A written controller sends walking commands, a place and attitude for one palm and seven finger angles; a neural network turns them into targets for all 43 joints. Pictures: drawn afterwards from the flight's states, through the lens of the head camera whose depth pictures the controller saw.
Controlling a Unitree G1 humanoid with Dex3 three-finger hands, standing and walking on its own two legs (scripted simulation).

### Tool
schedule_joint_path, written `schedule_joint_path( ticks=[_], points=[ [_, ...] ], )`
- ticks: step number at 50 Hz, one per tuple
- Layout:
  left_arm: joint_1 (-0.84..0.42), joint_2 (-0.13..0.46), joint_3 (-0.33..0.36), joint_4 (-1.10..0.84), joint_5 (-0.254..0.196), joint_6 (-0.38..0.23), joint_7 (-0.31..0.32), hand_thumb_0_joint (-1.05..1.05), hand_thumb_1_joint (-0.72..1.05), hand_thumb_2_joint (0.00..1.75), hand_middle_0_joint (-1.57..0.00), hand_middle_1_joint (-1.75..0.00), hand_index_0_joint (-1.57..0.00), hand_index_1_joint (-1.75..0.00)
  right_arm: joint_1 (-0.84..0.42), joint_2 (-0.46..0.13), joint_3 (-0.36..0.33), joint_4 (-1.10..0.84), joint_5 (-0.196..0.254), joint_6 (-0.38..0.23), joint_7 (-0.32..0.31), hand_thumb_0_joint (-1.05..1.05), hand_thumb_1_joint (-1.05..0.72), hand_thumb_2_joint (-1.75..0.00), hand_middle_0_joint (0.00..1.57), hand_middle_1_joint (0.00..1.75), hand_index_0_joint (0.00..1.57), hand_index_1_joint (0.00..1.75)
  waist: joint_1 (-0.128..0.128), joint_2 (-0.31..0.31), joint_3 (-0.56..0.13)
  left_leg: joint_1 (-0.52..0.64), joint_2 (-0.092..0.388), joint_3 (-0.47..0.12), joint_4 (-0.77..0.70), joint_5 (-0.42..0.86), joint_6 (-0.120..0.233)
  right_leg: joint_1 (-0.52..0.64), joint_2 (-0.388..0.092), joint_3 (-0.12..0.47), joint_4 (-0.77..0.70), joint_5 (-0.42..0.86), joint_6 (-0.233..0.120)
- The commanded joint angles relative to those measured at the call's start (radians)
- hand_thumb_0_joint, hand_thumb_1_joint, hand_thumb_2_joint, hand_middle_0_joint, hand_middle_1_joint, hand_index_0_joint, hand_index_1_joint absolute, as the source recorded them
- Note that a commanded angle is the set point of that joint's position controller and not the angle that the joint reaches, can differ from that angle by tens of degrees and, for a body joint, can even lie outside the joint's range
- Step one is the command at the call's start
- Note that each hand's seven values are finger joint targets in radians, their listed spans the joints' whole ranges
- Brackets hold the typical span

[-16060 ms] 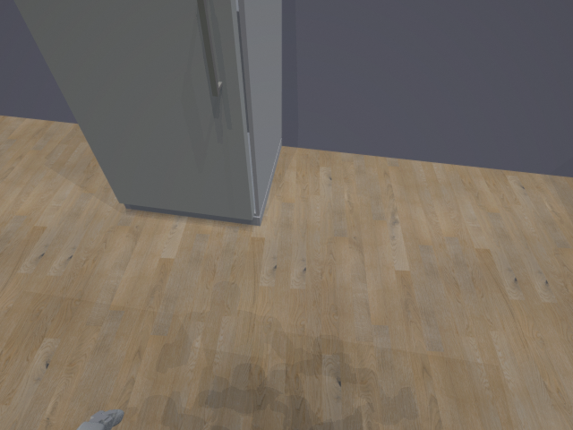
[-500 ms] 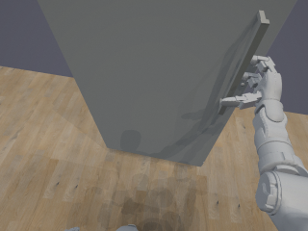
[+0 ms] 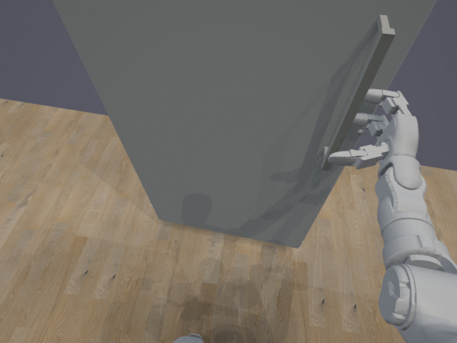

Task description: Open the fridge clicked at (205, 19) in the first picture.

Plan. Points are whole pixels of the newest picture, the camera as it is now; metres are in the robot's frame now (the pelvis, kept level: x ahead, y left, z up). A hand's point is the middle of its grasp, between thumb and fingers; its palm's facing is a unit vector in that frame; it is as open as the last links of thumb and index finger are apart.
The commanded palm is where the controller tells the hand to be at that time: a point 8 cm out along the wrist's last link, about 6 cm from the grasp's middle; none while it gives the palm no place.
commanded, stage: slide the fingers in behind the handle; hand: right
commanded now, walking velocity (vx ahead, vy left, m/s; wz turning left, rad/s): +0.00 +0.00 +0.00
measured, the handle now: (348, 109) +0.52 -0.14 +0.12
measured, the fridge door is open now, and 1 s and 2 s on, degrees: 0 0 0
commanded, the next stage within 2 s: grip the handle and tug to test in 1.42 s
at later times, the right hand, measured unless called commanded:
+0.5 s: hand (339, 133) +0.46 -0.12 +0.12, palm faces +0.07 +1.00 +0.01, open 14.0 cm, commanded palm +0.43 -0.17 +0.12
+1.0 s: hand (337, 134) +0.46 -0.12 +0.12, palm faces +0.10 +1.00 +0.01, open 14.5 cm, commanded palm +0.42 -0.15 +0.12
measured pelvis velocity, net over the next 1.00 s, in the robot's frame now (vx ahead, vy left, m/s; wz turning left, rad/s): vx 0.01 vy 0.01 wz -0.01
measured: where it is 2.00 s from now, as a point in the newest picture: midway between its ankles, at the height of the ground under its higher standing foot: outside the picture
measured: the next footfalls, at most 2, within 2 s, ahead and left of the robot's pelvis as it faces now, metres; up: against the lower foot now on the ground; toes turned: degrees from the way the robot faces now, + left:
none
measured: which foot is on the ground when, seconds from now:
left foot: down 0.00-1.00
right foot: down 0.00-1.00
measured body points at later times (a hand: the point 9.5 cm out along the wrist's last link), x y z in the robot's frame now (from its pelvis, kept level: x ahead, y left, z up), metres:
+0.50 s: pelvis +0.01 +0.00 +0.00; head +0.05 +0.01 +0.45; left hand +0.08 +0.25 -0.12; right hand +0.45 -0.17 +0.12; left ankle +0.00 +0.13 -0.71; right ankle +0.02 -0.12 -0.71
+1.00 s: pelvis +0.01 +0.01 +0.00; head +0.05 +0.02 +0.45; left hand +0.07 +0.27 -0.12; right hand +0.44 -0.17 +0.12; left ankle +0.00 +0.13 -0.71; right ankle +0.02 -0.12 -0.71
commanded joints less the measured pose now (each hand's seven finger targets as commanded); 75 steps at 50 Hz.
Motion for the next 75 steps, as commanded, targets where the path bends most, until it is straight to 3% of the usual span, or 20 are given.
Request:
schedule_joint_path(
  ticks=[1,2,3,5,7,11,15,20,24,25,33,36,43,44,55,60,62,65,66,75],
  points=[
    [0.048,0.15,0.06,-0.086,-0.001,-0.037,0.011,0.0,0.9,0.9,-0.2,-0.3,-0.2,-0.3,-0.466,-0.14,0.025,-0.27,0.01,-0.072,-0.004,0.0,0.5,-0.3,0.3,1.2,0.3,1.2,0.011,-0.017,-0.352,0.104,-0.048,0.015,-0.083,0.283,0.021,0.273,0.041,0.031,-0.081,0.218,-0.021],
    [0.052,0.152,0.062,-0.082,0.001,-0.038,0.013,0.0,0.9,0.9,-0.2,-0.3,-0.2,-0.3,-0.478,-0.153,0.017,-0.279,0.009,-0.074,-0.009,0.0,0.5,-0.3,0.3,1.2,0.3,1.2,0.015,0.012,-0.35,0.117,-0.047,0.012,-0.086,0.286,0.019,0.264,0.041,0.032,-0.079,0.218,-0.025],
    [0.043,0.153,0.063,-0.083,-0.001,-0.039,0.015,0.0,0.9,0.9,-0.2,-0.3,-0.2,-0.3,-0.481,-0.173,0.005,-0.299,0.003,-0.076,-0.014,0.0,0.5,-0.3,0.3,1.2,0.3,1.2,0.006,-0.027,-0.373,0.112,-0.047,0.009,-0.081,0.287,0.021,0.28,0.04,0.032,-0.082,0.222,-0.022],
    [0.035,0.145,0.058,-0.08,-0.001,-0.044,0.013,0.0,0.9,0.9,-0.2,-0.3,-0.2,-0.3,-0.48,-0.116,0.048,-0.295,0.001,-0.067,-0.02,0.0,0.5,-0.3,0.3,1.2,0.3,1.2,0.01,-0.052,-0.355,0.085,-0.047,0.017,-0.082,0.267,0.023,0.299,0.04,0.038,-0.085,0.218,-0.017],
    [0.041,0.147,0.06,-0.071,0.002,-0.046,0.013,0.0,0.9,0.9,-0.2,-0.3,-0.2,-0.3,-0.487,-0.109,0.05,-0.285,0.001,-0.064,-0.031,0.0,0.5,-0.3,0.3,1.2,0.3,1.2,0.019,-0.014,-0.346,0.085,-0.049,0.02,-0.082,0.273,0.023,0.304,0.038,0.043,-0.081,0.234,-0.019],
    [0.027,0.14,0.062,-0.078,0.002,-0.05,0.004,0.0,0.9,0.9,-0.2,-0.3,-0.2,-0.3,-0.436,-0.062,0.072,-0.308,-0.001,-0.057,-0.043,0.0,0.5,-0.3,0.3,1.2,0.3,1.2,0.0,-0.034,-0.378,0.096,-0.048,0.025,-0.07,0.312,0.026,0.331,0.038,0.044,-0.08,0.288,-0.011],
    [0.025,0.14,0.062,-0.084,0.004,-0.047,-0.002,0.0,0.9,0.9,-0.2,-0.3,-0.2,-0.3,-0.388,-0.059,0.06,-0.301,-0.002,-0.037,-0.061,0.0,0.5,-0.3,0.3,1.2,0.3,1.2,-0.011,0.02,-0.358,0.128,-0.047,0.025,-0.072,0.334,0.024,0.294,0.041,0.036,-0.084,0.285,-0.015],
    [0.008,0.132,0.06,-0.093,0.005,-0.044,-0.002,0.0,0.9,0.9,-0.2,-0.3,-0.2,-0.3,-0.4,-0.032,0.082,-0.338,-0.014,-0.034,-0.087,0.0,0.5,-0.3,0.3,1.2,0.3,1.2,-0.01,0.007,-0.335,0.136,-0.043,0.018,-0.079,0.335,0.023,0.282,0.045,0.026,-0.089,0.265,-0.017],
    [0.006,0.131,0.06,-0.088,0.008,-0.047,0.004,0.0,0.9,0.9,-0.2,-0.3,-0.2,-0.3,-0.423,-0.066,0.052,-0.347,-0.019,-0.051,-0.104,0.0,0.5,-0.3,0.3,1.2,0.3,1.2,-0.011,0.044,-0.357,0.169,-0.041,0.009,-0.085,0.339,0.02,0.273,0.05,0.021,-0.091,0.245,-0.022],
    [0.001,0.128,0.06,-0.088,0.008,-0.049,0.004,0.0,0.9,0.9,-0.2,-0.3,-0.2,-0.3,-0.425,-0.053,0.067,-0.361,-0.024,-0.055,-0.103,0.0,0.5,-0.3,0.3,1.2,0.3,1.2,-0.012,0.006,-0.367,0.167,-0.039,0.006,-0.084,0.342,0.02,0.283,0.052,0.016,-0.09,0.245,-0.02],
    [-0.001,0.129,0.061,-0.084,0.005,-0.054,0.009,0.0,0.9,0.9,-0.2,-0.3,-0.2,-0.3,-0.399,-0.077,0.049,-0.366,-0.011,-0.064,-0.085,0.0,0.5,-0.3,0.3,1.2,0.3,1.2,-0.016,0.034,-0.377,0.216,-0.037,-0.004,-0.097,0.377,0.017,0.265,0.057,0.007,-0.095,0.24,-0.027],
    [-0.006,0.124,0.062,-0.085,0.003,-0.058,0.006,0.0,0.9,0.9,-0.2,-0.3,-0.2,-0.3,-0.369,-0.036,0.078,-0.389,-0.003,-0.065,-0.078,0.0,0.5,-0.3,0.3,1.2,0.3,1.2,-0.022,-0.006,-0.376,0.209,-0.039,-0.001,-0.096,0.394,0.021,0.289,0.058,0.003,-0.093,0.26,-0.024],
    [-0.001,0.127,0.071,-0.08,0.004,-0.067,-0.001,0.0,0.9,0.9,-0.2,-0.3,-0.2,-0.3,-0.34,-0.008,0.102,-0.43,-0.002,-0.072,-0.089,0.0,0.5,-0.3,0.3,1.2,0.3,1.2,-0.017,0.025,-0.389,0.218,-0.04,0.002,-0.091,0.426,0.018,0.302,0.055,0.006,-0.092,0.291,-0.025],
    [-0.005,0.124,0.069,-0.081,0.004,-0.069,-0.002,0.0,0.9,0.9,-0.2,-0.3,-0.2,-0.3,-0.342,0.027,0.13,-0.43,-0.002,-0.067,-0.087,0.0,0.5,-0.3,0.3,1.2,0.3,1.2,-0.013,0.009,-0.371,0.206,-0.041,0.005,-0.093,0.427,0.018,0.306,0.055,0.004,-0.092,0.293,-0.025],
    [-0.005,0.123,0.068,-0.064,0.006,-0.067,0.001,0.0,0.9,0.9,-0.2,-0.3,-0.2,-0.3,-0.379,0.015,0.12,-0.411,-0.005,-0.051,-0.092,0.0,0.5,-0.3,0.3,1.2,0.3,1.2,-0.004,0.018,-0.353,0.186,-0.039,0.008,-0.096,0.419,0.016,0.311,0.054,0.009,-0.089,0.291,-0.024],
    [-0.008,0.12,0.067,-0.071,0.007,-0.066,-0.001,0.0,0.9,0.9,-0.2,-0.3,-0.2,-0.3,-0.368,0.035,0.133,-0.429,-0.01,-0.055,-0.093,0.0,0.5,-0.3,0.3,1.2,0.3,1.2,-0.014,-0.009,-0.377,0.184,-0.039,0.014,-0.084,0.425,0.022,0.337,0.052,0.017,-0.089,0.328,-0.02],
    [-0.002,0.126,0.069,-0.074,0.009,-0.065,-0.001,0.0,0.9,0.9,-0.2,-0.3,-0.2,-0.3,-0.336,0.016,0.114,-0.42,-0.007,-0.053,-0.095,0.0,0.5,-0.3,0.3,1.2,0.3,1.2,-0.02,0.039,-0.384,0.21,-0.039,0.015,-0.083,0.435,0.023,0.32,0.052,0.017,-0.086,0.336,-0.021],
    [-0.012,0.119,0.069,-0.076,0.008,-0.067,-0.005,0.0,0.9,0.9,-0.2,-0.3,-0.2,-0.3,-0.354,0.054,0.142,-0.44,-0.006,-0.052,-0.096,0.0,0.5,-0.3,0.3,1.2,0.3,1.2,-0.014,0.004,-0.382,0.185,-0.04,0.015,-0.083,0.439,0.02,0.345,0.05,0.014,-0.084,0.345,-0.019],
    [-0.009,0.123,0.07,-0.075,0.009,-0.066,-0.003,0.0,0.9,0.9,-0.2,-0.3,-0.2,-0.3,-0.337,0.023,0.115,-0.436,-0.007,-0.051,-0.1,0.0,0.5,-0.3,0.3,1.2,0.3,1.2,-0.021,0.03,-0.385,0.198,-0.041,0.015,-0.081,0.443,0.021,0.332,0.05,0.016,-0.084,0.346,-0.02],
    [-0.015,0.122,0.068,-0.078,0.008,-0.068,-0.005,0.0,0.9,0.9,-0.2,-0.3,-0.2,-0.3,-0.329,0.036,0.128,-0.472,-0.011,-0.046,-0.107,0.0,0.5,-0.3,0.3,1.2,0.3,1.2,-0.022,0.017,-0.376,0.197,-0.042,0.019,-0.08,0.432,0.023,0.334,0.047,0.018,-0.09,0.347,-0.016]
  ],
)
